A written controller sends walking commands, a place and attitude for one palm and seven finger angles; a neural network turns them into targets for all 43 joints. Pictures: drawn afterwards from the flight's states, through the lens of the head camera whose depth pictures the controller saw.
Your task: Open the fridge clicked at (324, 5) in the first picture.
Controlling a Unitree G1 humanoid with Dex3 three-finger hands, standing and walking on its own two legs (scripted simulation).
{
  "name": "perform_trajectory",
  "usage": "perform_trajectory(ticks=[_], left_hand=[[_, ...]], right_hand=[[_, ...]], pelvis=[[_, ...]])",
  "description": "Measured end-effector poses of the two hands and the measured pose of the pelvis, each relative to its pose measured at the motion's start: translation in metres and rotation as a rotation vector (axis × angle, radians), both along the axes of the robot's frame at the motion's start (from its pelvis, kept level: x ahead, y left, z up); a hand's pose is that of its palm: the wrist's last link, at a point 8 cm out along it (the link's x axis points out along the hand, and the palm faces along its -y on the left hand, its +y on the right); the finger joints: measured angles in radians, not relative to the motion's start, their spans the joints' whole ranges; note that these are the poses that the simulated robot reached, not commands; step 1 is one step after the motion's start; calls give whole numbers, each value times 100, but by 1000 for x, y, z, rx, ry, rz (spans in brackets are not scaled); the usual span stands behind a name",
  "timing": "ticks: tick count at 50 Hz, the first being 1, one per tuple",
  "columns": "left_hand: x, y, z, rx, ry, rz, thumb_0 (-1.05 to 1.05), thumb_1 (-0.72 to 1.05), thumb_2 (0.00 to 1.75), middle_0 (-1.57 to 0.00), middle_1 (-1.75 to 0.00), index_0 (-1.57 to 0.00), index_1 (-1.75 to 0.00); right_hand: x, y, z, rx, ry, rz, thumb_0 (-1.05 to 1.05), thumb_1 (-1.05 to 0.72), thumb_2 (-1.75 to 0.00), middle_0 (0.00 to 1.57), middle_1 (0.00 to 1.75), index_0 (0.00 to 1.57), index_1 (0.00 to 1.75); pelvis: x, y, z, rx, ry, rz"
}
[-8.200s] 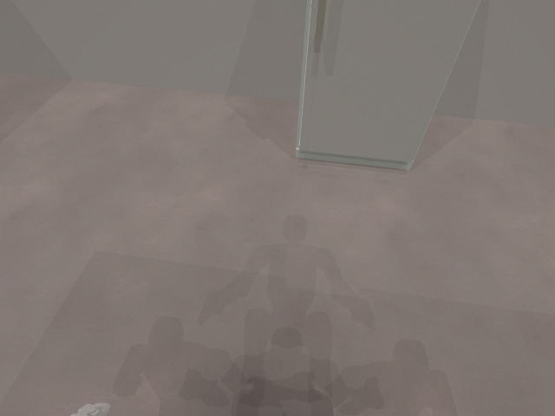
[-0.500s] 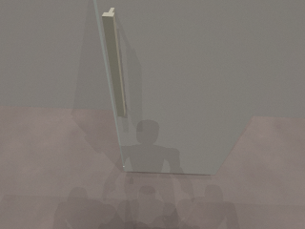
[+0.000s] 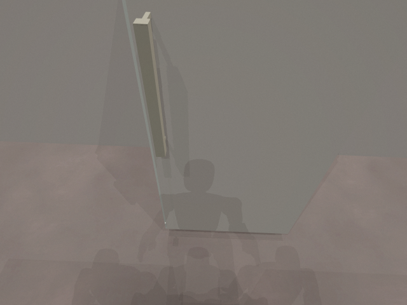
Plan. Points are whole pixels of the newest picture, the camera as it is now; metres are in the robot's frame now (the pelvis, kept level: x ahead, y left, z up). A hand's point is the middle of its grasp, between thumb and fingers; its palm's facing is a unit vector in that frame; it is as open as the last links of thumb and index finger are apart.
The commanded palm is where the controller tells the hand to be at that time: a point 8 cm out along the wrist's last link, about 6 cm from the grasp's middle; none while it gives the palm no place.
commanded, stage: look again from close up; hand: left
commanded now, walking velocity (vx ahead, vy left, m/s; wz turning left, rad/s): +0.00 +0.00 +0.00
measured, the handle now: (155, 96) +0.56 +0.16 +0.12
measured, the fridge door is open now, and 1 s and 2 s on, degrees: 0 0 0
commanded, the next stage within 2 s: none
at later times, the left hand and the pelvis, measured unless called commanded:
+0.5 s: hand out of the picture +0.05 +0.23 -0.16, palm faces -0.02 -0.96 -0.29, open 7.4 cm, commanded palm none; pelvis +0.01 +0.00 +0.00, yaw +0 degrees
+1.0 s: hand out of the picture +0.05 +0.22 -0.17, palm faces -0.03 -0.96 -0.28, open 7.4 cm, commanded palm none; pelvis +0.02 +0.00 +0.00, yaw -1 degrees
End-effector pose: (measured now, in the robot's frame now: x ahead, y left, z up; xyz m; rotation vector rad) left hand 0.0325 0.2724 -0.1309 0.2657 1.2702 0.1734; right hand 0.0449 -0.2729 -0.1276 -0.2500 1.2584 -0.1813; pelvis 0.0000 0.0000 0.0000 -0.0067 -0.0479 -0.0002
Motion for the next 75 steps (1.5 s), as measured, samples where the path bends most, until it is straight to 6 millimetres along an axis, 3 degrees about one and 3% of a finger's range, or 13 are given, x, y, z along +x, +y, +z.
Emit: perform_trajectory(ticks=[19, 47, 75], left_hand=[[15, 1, 3, 3, -15, -7, 0, 91, 89, -20, -30, -20, -30], [11, -4, 0, -10, 38, -2, 0, 91, 89, -20, -30, -20, -30], [46, -5, 3, -3, 14, -11, 0, 91, 89, -20, -30, -20, -30]], right_hand=[[17, -6, 6, -15, -21, 12, 0, -90, -90, 20, 30, 21, 30], [9, -1, 2, -2, 32, -5, 0, -90, -90, 20, 30, 21, 30], [41, -3, 3, -4, 7, 6, 0, -90, -90, 20, 30, 21, 30]], pelvis=[[7, -1, 2, 1, -5, -1], [16, -1, 3, 3, 6, -9], [36, -4, 4, 7, 19, -14]])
